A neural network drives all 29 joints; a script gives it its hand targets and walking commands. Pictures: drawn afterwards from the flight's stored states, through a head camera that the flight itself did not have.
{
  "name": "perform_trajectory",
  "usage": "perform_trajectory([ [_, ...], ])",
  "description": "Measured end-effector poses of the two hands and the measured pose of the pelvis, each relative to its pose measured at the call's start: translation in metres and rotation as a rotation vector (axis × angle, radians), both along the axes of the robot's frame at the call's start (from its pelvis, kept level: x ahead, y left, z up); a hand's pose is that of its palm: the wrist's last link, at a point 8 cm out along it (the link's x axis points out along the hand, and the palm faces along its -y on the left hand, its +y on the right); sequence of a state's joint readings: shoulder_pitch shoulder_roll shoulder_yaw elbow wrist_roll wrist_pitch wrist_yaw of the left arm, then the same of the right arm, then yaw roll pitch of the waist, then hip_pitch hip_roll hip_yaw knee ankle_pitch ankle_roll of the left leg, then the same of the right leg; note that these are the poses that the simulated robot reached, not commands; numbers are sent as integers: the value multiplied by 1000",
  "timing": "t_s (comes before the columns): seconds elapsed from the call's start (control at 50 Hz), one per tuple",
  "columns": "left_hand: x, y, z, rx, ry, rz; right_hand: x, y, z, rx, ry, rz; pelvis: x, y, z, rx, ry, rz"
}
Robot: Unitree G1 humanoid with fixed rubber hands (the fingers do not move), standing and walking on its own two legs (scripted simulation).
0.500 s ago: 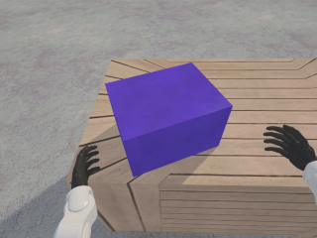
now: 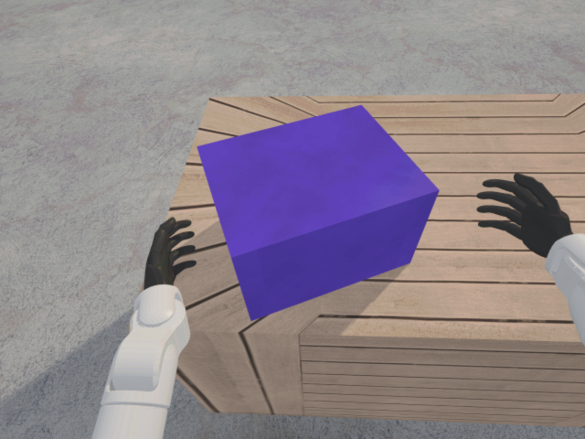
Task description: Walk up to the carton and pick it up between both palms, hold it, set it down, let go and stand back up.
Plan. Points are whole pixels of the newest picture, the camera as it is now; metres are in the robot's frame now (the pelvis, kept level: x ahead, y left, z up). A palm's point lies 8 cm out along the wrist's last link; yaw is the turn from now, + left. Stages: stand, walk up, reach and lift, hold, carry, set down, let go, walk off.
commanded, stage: reach and lift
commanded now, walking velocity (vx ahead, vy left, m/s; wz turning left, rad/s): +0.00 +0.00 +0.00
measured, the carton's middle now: (308, 207) +0.49 +0.00 +0.00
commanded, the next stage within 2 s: none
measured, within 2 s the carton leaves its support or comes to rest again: neither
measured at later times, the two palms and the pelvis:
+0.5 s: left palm (155, 244) +0.33 +0.20 +0.10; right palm (509, 170) +0.42 -0.26 +0.15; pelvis +0.00 +0.00 +0.00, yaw +0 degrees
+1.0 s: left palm (154, 209) +0.37 +0.21 +0.12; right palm (487, 125) +0.47 -0.24 +0.18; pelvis +0.01 +0.00 +0.00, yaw +0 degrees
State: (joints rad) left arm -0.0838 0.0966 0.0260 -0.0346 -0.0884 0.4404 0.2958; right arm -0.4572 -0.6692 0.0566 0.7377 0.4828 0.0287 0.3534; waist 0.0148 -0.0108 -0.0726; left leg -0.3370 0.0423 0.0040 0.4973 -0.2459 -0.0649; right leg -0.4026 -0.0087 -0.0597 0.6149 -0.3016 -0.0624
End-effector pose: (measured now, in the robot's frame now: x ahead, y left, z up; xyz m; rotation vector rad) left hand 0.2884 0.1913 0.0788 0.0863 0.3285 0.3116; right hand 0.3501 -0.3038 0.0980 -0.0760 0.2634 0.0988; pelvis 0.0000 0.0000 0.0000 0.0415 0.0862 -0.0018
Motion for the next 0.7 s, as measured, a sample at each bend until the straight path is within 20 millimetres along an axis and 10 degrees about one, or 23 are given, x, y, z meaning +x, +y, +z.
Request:
perform_trajectory([
  [0.7, 62, 11, 35, -69, 46, 53, 91, 46, 65, 36, 4, 29, 4, 2, 3, -3, 22, 1],
])
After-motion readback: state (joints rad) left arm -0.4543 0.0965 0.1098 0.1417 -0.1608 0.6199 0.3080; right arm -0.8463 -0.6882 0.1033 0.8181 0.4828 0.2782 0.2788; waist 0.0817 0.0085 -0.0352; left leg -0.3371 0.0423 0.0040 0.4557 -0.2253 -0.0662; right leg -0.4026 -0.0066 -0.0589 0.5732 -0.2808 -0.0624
